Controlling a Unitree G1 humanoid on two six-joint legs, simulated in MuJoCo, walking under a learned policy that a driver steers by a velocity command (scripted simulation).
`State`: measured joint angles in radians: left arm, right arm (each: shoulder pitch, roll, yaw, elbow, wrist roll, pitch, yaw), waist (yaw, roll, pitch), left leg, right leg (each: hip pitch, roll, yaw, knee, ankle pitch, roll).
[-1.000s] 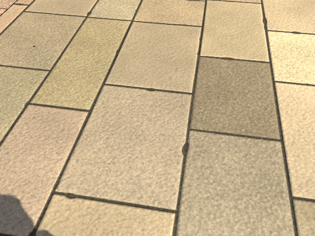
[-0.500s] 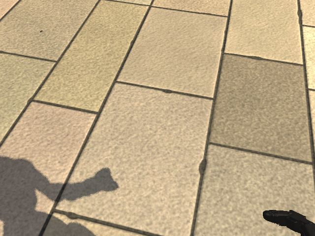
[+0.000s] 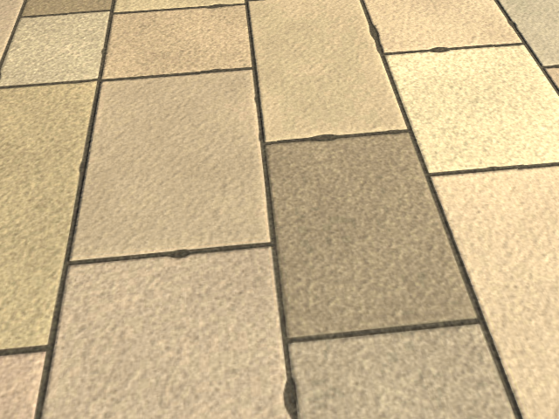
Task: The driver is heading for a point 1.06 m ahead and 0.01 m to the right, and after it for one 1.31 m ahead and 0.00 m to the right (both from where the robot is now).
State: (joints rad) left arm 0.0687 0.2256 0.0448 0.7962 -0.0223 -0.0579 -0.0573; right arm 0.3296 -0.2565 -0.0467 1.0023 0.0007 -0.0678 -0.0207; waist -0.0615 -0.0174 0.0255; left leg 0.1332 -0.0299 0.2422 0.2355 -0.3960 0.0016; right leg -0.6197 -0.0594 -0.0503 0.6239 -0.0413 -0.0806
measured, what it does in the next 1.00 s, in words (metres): walks ahead: right foot, then left foot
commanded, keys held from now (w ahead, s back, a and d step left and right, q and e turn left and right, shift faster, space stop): w+e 0.14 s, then w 0.24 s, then w+q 0.48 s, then w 0.14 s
